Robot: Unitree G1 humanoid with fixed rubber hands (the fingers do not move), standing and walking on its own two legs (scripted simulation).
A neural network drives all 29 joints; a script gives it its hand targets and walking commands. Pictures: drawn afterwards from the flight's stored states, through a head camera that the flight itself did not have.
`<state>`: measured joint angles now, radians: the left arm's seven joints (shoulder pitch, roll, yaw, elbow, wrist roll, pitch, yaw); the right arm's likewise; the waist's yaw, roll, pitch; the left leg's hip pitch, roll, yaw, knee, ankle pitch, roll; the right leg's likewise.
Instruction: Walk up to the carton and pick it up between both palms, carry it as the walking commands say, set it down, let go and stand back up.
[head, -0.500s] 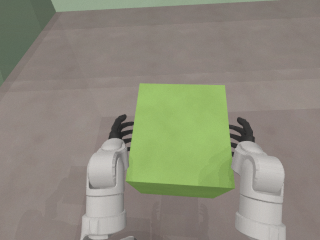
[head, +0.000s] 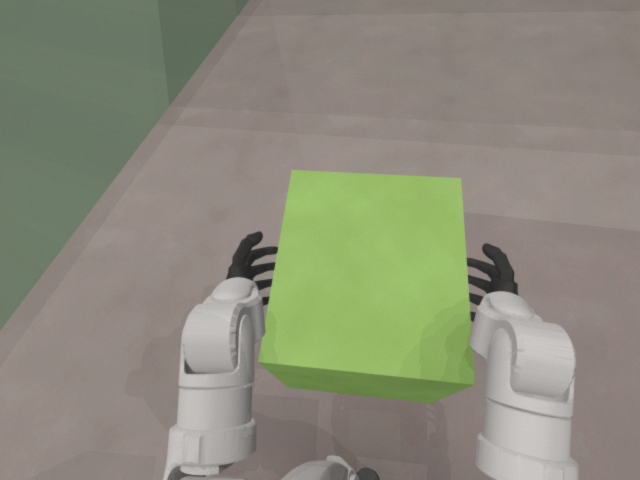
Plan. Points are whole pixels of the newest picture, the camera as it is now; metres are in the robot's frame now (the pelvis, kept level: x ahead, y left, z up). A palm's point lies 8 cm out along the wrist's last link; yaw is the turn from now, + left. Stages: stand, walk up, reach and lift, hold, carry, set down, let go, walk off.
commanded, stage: carry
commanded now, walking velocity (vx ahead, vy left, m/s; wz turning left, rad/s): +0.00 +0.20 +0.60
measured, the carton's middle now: (365, 293) +0.35 -0.02 -0.02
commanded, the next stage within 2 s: none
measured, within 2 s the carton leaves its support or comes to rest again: neither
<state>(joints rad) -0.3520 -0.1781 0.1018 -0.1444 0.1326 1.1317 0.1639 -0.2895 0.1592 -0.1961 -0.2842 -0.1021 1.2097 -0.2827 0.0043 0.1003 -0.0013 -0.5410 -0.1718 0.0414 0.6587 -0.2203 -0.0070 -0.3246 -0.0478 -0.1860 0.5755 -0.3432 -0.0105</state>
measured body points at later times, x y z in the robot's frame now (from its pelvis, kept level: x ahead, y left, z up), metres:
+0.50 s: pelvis -0.08 +0.17 +0.00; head -0.04 +0.22 +0.44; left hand +0.17 +0.40 +0.03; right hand +0.26 +0.12 +0.05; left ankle -0.01 +0.28 -0.73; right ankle -0.08 +0.04 -0.64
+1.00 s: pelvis -0.16 +0.24 +0.01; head -0.23 +0.24 +0.45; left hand +0.09 +0.44 +0.10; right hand +0.15 +0.16 +0.11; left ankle -0.15 +0.33 -0.73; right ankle -0.16 +0.11 -0.73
